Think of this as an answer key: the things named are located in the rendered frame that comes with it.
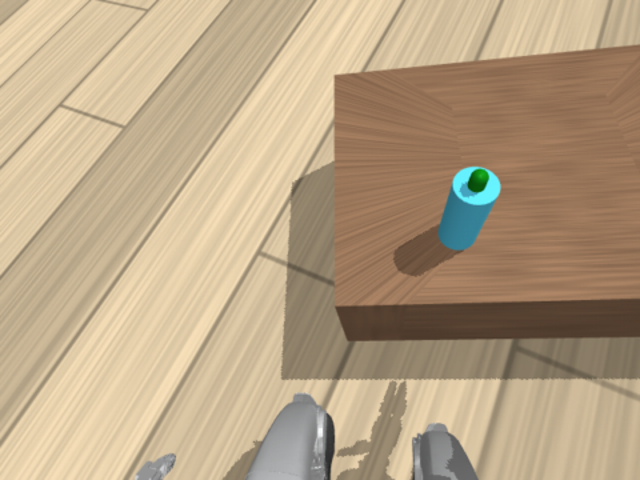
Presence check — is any left robot hand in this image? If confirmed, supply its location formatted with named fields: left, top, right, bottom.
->
left=135, top=453, right=176, bottom=480

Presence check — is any bottle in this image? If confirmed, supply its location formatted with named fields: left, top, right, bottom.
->
left=438, top=167, right=501, bottom=250

